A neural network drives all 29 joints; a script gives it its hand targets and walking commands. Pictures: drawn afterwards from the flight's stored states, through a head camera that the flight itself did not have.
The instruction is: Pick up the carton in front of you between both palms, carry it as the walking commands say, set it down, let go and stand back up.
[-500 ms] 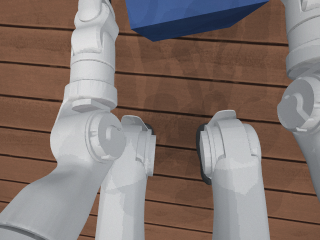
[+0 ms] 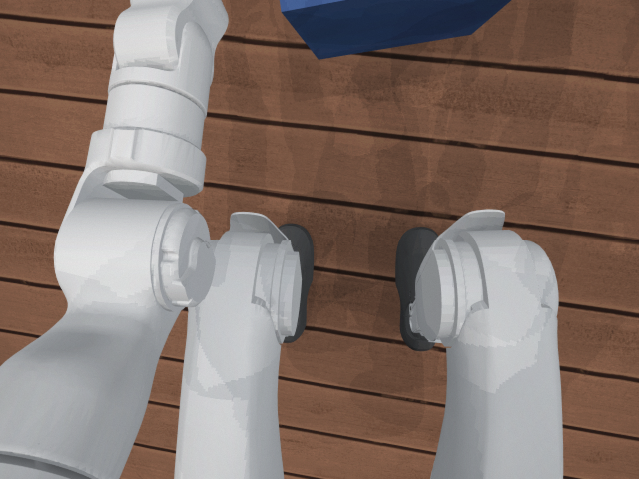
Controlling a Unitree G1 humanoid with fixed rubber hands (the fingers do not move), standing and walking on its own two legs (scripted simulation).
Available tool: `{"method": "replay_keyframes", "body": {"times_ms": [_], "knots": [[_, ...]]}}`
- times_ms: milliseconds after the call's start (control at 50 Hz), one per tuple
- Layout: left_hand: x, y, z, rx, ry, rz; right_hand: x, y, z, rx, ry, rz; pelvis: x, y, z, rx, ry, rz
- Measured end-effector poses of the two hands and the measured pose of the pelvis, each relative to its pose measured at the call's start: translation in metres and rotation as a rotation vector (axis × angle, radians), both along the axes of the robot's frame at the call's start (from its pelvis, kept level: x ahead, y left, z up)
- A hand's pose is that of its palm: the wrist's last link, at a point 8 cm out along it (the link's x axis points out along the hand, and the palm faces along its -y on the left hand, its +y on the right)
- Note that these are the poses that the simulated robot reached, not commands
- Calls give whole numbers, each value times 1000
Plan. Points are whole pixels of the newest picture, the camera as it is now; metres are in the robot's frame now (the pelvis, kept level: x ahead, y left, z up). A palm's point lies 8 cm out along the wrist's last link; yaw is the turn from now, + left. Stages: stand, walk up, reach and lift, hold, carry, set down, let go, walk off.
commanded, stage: set down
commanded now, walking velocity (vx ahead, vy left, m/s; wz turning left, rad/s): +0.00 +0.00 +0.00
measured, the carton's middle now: out of the picture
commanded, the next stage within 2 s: let go in 0.86 s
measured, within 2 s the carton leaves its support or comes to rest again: neither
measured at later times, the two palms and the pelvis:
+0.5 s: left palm out of the picture +0.57 +0.12 +0.03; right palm out of the picture +0.59 -0.27 +0.03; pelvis +0.02 +0.00 +0.13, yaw +0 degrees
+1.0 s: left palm out of the picture +0.55 +0.12 +0.16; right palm out of the picture +0.57 -0.27 +0.17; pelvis +0.05 -0.01 +0.27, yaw -3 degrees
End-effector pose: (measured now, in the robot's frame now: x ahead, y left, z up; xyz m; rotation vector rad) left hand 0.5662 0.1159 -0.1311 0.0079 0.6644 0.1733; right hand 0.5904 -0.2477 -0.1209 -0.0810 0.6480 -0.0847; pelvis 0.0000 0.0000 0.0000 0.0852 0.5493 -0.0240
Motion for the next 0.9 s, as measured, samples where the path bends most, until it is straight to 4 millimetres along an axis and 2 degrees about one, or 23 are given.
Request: {"method": "replay_keyframes", "body": {"times_ms": [180, 500, 780, 900], "knots": [[1, 1, 69, 14, -2, 6, -9, -7, 60, -1, 25, -10, 7, 2, 50, -2, 114, 4], [1, 7, 158, 31, -19, 15, -4, -19, 149, -8, 12, 3, 19, -2, 133, 6, 230, -13], [-3, 8, 246, 29, -22, 9, -5, -24, 241, -3, 10, 2, 33, -5, 215, -5, 239, -22], [-6, 8, 276, 33, -14, 3, -8, -25, 271, -3, 18, 1, 38, -5, 247, -13, 227, -30]]}}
